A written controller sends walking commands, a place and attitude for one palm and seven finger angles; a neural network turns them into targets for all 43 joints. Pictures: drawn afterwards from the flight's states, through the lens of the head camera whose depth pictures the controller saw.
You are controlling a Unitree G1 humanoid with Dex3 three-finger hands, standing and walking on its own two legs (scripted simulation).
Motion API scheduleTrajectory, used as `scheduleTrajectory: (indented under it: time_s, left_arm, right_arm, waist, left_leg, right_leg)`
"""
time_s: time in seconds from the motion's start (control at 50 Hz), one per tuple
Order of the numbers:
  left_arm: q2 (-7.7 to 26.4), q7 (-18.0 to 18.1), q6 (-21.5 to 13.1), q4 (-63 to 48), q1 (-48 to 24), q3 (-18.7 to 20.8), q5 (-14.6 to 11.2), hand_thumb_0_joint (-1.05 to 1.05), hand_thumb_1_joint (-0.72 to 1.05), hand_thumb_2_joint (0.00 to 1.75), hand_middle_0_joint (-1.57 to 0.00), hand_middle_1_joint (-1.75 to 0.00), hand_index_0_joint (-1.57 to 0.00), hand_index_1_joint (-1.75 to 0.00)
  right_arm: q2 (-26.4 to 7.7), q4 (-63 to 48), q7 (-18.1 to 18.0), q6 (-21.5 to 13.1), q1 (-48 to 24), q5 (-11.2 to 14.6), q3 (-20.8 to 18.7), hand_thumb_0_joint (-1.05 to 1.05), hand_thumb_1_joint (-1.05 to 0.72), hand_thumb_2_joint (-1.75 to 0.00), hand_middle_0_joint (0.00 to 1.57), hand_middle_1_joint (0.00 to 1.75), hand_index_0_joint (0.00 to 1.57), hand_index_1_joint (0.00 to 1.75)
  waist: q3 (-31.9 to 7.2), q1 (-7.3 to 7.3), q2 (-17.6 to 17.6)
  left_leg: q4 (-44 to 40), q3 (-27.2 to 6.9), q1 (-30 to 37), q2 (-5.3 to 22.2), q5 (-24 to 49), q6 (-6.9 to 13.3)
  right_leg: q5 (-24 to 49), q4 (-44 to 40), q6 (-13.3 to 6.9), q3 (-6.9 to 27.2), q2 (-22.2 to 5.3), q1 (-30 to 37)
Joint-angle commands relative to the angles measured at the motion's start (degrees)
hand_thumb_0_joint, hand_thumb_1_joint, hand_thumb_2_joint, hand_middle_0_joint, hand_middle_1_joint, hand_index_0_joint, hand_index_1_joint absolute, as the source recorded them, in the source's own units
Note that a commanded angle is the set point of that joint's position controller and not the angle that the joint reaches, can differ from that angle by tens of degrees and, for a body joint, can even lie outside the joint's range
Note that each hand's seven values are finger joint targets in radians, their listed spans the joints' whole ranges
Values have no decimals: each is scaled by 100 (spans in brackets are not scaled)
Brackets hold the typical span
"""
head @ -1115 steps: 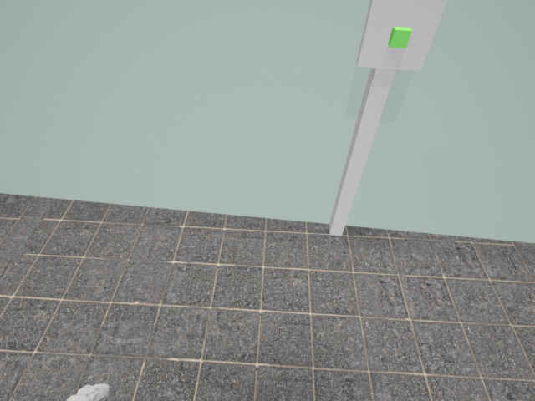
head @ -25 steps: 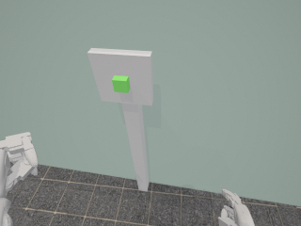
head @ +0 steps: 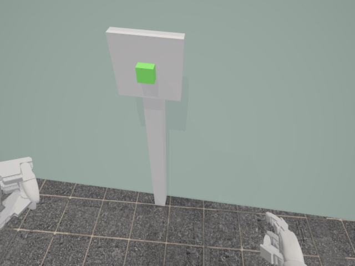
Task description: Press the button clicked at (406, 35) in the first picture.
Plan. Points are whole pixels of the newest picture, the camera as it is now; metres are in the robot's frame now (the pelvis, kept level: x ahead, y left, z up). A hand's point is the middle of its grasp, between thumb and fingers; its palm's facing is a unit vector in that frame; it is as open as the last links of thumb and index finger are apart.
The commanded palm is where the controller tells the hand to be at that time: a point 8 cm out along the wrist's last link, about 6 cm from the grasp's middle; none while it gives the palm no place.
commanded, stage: step back with the hand held close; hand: left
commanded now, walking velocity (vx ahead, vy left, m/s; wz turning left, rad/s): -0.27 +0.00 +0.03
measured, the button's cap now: (146, 72) +0.53 +0.12 +0.17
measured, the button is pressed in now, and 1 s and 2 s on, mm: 0 0 0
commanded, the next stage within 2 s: stop stepping back and stand still in 0.56 s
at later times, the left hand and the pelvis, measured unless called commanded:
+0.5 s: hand out of the picture +0.13 +0.25 +0.18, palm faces +0.30 -0.88 -0.37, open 3.1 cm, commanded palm +0.06 +0.29 +0.19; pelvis -0.08 +0.02 +0.02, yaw -1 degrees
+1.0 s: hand out of the picture +0.03 +0.24 +0.17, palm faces +0.31 -0.87 -0.39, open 3.1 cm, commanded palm -0.04 +0.29 +0.19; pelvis -0.18 +0.02 +0.01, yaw -3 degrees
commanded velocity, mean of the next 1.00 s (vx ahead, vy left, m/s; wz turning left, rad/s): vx -0.16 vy -0.01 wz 0.00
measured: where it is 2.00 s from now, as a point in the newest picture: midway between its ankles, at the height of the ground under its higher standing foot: outside the picture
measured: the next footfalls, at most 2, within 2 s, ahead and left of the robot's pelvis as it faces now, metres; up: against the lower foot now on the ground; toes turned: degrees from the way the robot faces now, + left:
right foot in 0.60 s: -0.19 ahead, -0.09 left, +0.00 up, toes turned -1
left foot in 0.80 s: -0.12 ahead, +0.16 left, +0.00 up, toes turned +3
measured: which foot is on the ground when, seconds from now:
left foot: down 0.00-0.66, up 0.68-0.78, down 0.80-1.00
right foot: down 0.00-0.16, up 0.18-0.58, down 0.60-1.00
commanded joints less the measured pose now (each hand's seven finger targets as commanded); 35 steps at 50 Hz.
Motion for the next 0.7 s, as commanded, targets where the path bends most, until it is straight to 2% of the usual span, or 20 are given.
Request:
scheduleTrajectory:
  time_s: [0.0,0.04,0.08,0.12,0.14,0.16,0.18,0.2,0.24,0.26,0.34,0.4,0.44,0.48,0.5,0.54,0.58,0.62,0.64,0.68]
  left_arm:
    - [887,193,-405,-1288,-295,654,61,0,90,90,-130,-150,-130,-150]
    - [891,255,-476,-1431,-418,567,35,0,90,90,-130,-150,-130,-150]
    - [956,330,-530,-1610,-470,575,31,0,90,90,-130,-150,-130,-150]
    - [950,357,-595,-1816,-360,612,43,0,90,90,-130,-150,-130,-150]
    - [951,358,-623,-1907,-305,704,82,0,90,90,-130,-150,-130,-150]
    - [1004,353,-651,-1908,-338,838,178,0,90,90,-130,-150,-130,-150]
    - [1103,344,-655,-1887,-406,883,180,0,90,90,-130,-150,-130,-150]
    - [1072,339,-683,-1832,-352,928,145,0,90,90,-130,-150,-130,-150]
    - [995,364,-653,-1563,-179,946,72,0,90,90,-130,-150,-130,-150]
    - [853,352,-636,-1503,-20,807,27,0,90,90,-130,-150,-130,-150]
    - [627,238,-598,-1360,85,427,-82,0,90,90,-130,-150,-130,-150]
    - [717,195,-617,-1656,-111,338,-120,0,90,90,-130,-150,-130,-150]
    - [920,170,-680,-1939,-138,417,-160,0,90,90,-130,-150,-130,-150]
    - [1283,135,-703,-2140,100,720,-230,0,90,90,-130,-150,-130,-150]
    - [1256,84,-727,-2236,103,683,-282,0,90,90,-130,-150,-130,-150]
    - [1500,57,-808,-2257,281,978,-383,0,90,90,-130,-150,-130,-150]
    - [1718,70,-863,-2181,470,1340,-505,0,90,90,-130,-150,-130,-150]
    - [1594,105,-858,-1827,299,1274,-598,0,90,90,-130,-150,-130,-150]
    - [1369,81,-787,-1500,374,1149,-594,0,90,90,-130,-150,-130,-150]
    - [1164,54,-470,-922,404,1142,-466,0,90,90,-130,-150,-130,-150]
  right_arm:
    - [-780,-821,-43,-342,-309,-52,-352,0,-90,-90,20,30,20,30]
    - [-752,-739,-36,-373,-198,-53,-338,0,-90,-90,20,30,20,30]
    - [-749,-676,-47,-390,-187,-87,-304,0,-90,-90,20,30,20,30]
    - [-788,-717,-91,-444,-235,-84,-250,0,-90,-90,20,30,20,30]
    - [-875,-761,-120,-515,-327,-113,-253,0,-90,-90,20,30,20,30]
    - [-806,-744,-121,-598,-324,-163,-279,0,-90,-90,20,30,20,30]
    - [-701,-679,-104,-645,-280,-184,-297,0,-90,-90,20,30,20,30]
    - [-668,-631,-73,-682,-259,-194,-337,0,-90,-90,20,30,20,30]
    - [-613,-551,-38,-747,-281,-191,-366,0,-90,-90,20,30,20,30]
    - [-620,-479,-8,-782,-276,-176,-365,0,-90,-90,20,30,20,30]
    - [-580,-242,74,-828,-213,-190,-297,0,-90,-90,20,30,20,30]
    - [-594,-126,87,-901,-217,-217,-282,0,-90,-90,20,30,20,30]
    - [-600,-63,119,-916,-181,-237,-298,0,-90,-90,20,30,20,30]
    - [-583,-61,167,-856,-142,-295,-283,0,-90,-90,20,30,20,30]
    - [-533,-104,203,-825,-199,-268,-249,0,-90,-90,20,30,20,30]
    - [-550,-169,202,-742,-319,-222,-230,0,-90,-90,20,30,20,30]
    - [-535,-250,191,-600,-457,-200,-200,0,-90,-90,20,30,20,30]
    - [-506,-262,107,-536,-585,-70,-193,0,-90,-90,20,30,20,30]
    - [-578,-205,57,-530,-662,28,-319,0,-90,-90,20,30,20,30]
    - [-527,-252,8,-417,-783,-5,-308,0,-90,-90,20,30,20,30]
  waist:
    - [-229,-68,-347]
    - [-293,-119,-619]
    - [-437,-165,-417]
    - [-429,-157,547]
    - [-443,-107,1488]
    - [-537,-48,1912]
    - [-503,-82,1715]
    - [-546,-58,1281]
    - [-536,-26,461]
    - [-557,2,390]
    - [-811,-37,767]
    - [-1251,2,1273]
    - [-1689,42,1453]
    - [-2069,92,1470]
    - [-2148,99,1393]
    - [-2123,98,1165]
    - [-1979,67,699]
    - [-1375,-18,-410]
    - [-795,45,-1139]
    - [-308,-33,-1054]
  left_leg:
    - [-531,-1120,-1144,580,-1778,-30]
    - [395,-934,-114,355,-1434,-199]
    - [463,-934,454,356,-1123,-245]
    - [-827,-1543,64,790,-1384,-98]
    - [-2068,-2386,-976,1446,-1959,106]
    - [-2696,-2997,-1648,1958,-2343,285]
    - [-2941,-3184,-1744,2140,-2385,359]
    - [-2798,-2992,-1576,2179,-2258,398]
    - [-2239,-2462,-816,1936,-1093,447]
    - [-2202,-2202,-309,1786,-664,350]
    - [-2577,-1874,637,1511,-584,-9]
    - [-2641,-1572,1370,1341,126,-339]
    - [-2480,-1374,1964,1240,1210,-619]
    - [-2122,-1210,2450,1160,2855,-747]
    - [-1896,-1031,2707,1083,3033,-717]
    - [-1541,-887,2702,1001,2331,-623]
    - [-901,-689,2260,811,1076,-655]
    - [750,-546,2232,344,-19,-748]
    - [1797,-714,1568,114,-453,-724]
    - [2511,-871,329,253,-570,-629]
  right_leg:
    - [-1222,-997,-320,1481,-706,633]
    - [-1963,-1540,-544,1684,-1121,-510]
    - [-1873,-1490,-552,1390,-1164,-934]
    - [-1474,-525,-233,772,-506,-553]
    - [-1023,813,-4,376,89,454]
    - [-1007,2240,75,336,397,1024]
    - [-1372,3268,65,577,435,819]
    - [-1446,3630,44,743,393,632]
    - [-1525,3227,38,681,287,132]
    - [-1615,2939,57,539,291,-104]
    - [-1919,1315,37,117,415,84]
    - [-1999,144,-38,-51,512,431]
    - [-1731,-428,-126,-115,595,595]
    - [-1359,-837,-170,-106,643,697]
    - [-1204,-962,-174,-73,614,653]
    - [-838,-1421,-231,11,396,552]
    - [-410,-1905,-473,373,-283,292]
    - [-814,-2277,-759,936,-1364,-1250]
    - [-798,-2262,-901,1105,-1677,-1556]
    - [-144,-1765,-1125,1067,-1717,-1140]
